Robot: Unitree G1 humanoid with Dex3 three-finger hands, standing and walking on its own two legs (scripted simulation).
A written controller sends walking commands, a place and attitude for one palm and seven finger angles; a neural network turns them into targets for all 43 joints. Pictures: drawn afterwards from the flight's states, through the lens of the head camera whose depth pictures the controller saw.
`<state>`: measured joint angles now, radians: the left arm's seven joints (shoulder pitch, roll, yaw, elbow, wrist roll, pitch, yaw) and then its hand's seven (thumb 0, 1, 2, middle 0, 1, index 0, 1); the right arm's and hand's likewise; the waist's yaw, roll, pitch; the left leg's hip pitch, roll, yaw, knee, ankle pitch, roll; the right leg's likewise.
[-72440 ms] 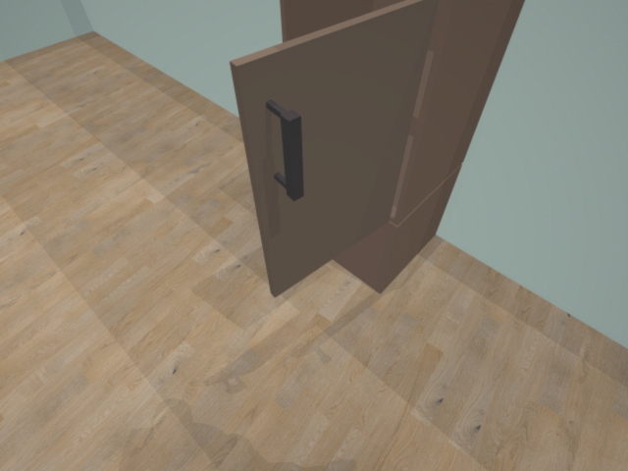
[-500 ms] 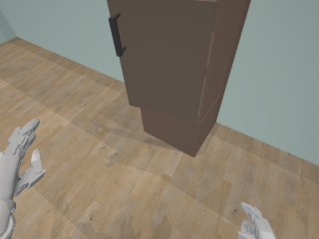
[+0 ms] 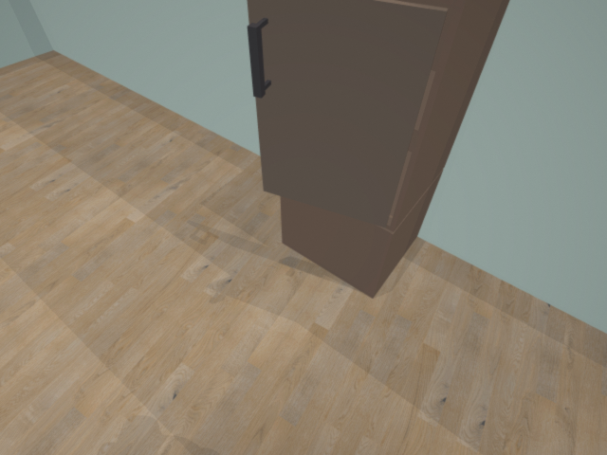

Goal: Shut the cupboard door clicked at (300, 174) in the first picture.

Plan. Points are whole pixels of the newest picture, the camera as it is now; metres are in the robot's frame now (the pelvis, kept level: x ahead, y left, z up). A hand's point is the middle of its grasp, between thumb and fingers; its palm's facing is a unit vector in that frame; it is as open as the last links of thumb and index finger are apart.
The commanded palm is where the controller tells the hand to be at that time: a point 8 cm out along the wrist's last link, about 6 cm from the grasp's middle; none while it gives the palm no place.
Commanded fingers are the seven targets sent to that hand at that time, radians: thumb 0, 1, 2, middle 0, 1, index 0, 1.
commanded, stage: let the arm hang, fingers relaxed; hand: left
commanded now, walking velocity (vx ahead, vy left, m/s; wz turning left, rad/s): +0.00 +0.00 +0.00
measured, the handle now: (261, 58) +0.89 +0.16 +0.10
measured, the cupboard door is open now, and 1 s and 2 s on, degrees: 15 15 15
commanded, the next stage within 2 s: look to check the result in 0.52 s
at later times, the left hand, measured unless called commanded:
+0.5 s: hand out of the picture -0.02 +0.16 -0.18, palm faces +0.02 -0.99 -0.14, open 7.4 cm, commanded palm none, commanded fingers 0.00 0.90 0.90 -0.20 -0.30 -0.20 -0.30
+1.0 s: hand out of the picture -0.03 +0.17 -0.17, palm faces +0.02 -0.98 -0.18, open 7.4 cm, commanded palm none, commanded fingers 0.00 0.90 0.90 -0.20 -0.30 -0.20 -0.30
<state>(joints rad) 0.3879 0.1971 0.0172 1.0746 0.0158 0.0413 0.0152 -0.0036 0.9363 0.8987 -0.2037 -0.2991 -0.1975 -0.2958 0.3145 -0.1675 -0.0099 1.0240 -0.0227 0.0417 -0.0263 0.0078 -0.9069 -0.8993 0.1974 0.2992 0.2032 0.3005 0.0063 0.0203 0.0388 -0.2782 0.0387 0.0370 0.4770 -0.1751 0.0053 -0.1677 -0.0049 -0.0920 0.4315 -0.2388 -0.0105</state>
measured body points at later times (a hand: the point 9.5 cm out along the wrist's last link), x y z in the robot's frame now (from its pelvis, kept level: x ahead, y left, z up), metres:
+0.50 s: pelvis +0.00 +0.01 +0.00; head -0.01 +0.01 +0.45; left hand -0.02 +0.21 -0.16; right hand -0.04 -0.20 -0.16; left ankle +0.05 +0.11 -0.74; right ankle +0.00 -0.11 -0.74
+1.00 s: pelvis +0.00 +0.00 +0.00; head +0.00 +0.00 +0.45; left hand -0.03 +0.22 -0.16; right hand -0.03 -0.20 -0.16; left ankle +0.05 +0.11 -0.74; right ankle +0.00 -0.11 -0.74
